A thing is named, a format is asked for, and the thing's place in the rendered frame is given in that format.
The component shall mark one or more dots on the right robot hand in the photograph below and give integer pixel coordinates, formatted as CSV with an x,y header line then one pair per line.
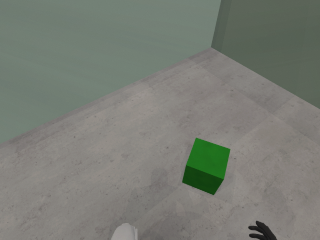
x,y
262,228

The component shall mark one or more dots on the carton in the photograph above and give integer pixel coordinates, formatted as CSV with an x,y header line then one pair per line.
x,y
206,166

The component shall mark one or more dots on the robot left thigh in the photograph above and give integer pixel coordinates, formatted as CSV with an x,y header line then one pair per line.
x,y
125,232

